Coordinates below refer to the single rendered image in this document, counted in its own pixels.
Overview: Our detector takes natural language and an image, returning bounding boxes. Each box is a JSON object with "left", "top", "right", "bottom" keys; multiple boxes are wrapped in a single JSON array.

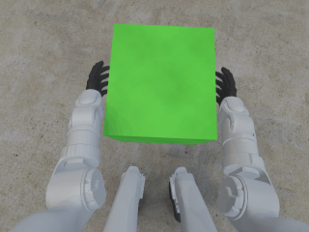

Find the carton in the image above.
[{"left": 103, "top": 23, "right": 217, "bottom": 145}]

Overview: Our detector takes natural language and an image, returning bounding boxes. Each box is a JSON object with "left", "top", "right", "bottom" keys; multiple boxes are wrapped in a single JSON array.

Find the robot left upper arm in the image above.
[{"left": 8, "top": 166, "right": 106, "bottom": 232}]

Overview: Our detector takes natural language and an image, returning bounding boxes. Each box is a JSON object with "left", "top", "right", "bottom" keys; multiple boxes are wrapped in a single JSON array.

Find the right robot foot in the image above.
[{"left": 168, "top": 182, "right": 182, "bottom": 222}]

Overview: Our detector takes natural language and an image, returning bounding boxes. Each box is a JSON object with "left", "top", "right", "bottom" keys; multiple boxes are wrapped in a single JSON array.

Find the robot right hand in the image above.
[{"left": 215, "top": 67, "right": 237, "bottom": 106}]

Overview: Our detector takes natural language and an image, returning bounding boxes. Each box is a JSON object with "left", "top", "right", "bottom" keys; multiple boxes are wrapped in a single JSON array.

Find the robot left forearm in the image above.
[{"left": 45, "top": 89, "right": 104, "bottom": 208}]

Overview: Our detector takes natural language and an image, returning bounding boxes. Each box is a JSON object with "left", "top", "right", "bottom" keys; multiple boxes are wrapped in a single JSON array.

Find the robot right forearm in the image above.
[{"left": 217, "top": 96, "right": 280, "bottom": 212}]

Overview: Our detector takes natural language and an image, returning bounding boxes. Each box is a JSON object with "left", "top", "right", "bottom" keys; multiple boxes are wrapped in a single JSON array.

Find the robot right upper arm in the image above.
[{"left": 216, "top": 174, "right": 309, "bottom": 232}]

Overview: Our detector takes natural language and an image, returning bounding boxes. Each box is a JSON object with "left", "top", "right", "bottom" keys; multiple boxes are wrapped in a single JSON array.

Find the right robot shin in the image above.
[{"left": 174, "top": 166, "right": 194, "bottom": 213}]

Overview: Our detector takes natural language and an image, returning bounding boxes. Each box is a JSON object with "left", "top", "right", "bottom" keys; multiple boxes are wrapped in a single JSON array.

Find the robot left hand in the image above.
[{"left": 86, "top": 61, "right": 110, "bottom": 97}]

